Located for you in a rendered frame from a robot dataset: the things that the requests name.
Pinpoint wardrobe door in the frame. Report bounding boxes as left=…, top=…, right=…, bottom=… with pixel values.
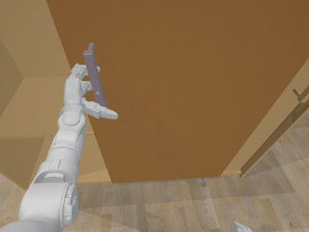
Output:
left=45, top=0, right=309, bottom=184
left=225, top=58, right=309, bottom=170

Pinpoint handle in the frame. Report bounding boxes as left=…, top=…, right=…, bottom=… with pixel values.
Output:
left=297, top=85, right=309, bottom=103
left=83, top=43, right=107, bottom=119

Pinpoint left robot upper arm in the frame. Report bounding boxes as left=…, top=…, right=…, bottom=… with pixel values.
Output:
left=0, top=182, right=78, bottom=232

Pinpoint robot left forearm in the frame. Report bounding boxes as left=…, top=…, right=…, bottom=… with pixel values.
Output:
left=18, top=104, right=87, bottom=221

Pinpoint robot left hand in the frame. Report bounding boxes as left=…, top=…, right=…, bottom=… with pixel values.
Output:
left=63, top=63, right=118, bottom=120

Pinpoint robot right hand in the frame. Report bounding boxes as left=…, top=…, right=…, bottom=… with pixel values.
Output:
left=233, top=221, right=253, bottom=232

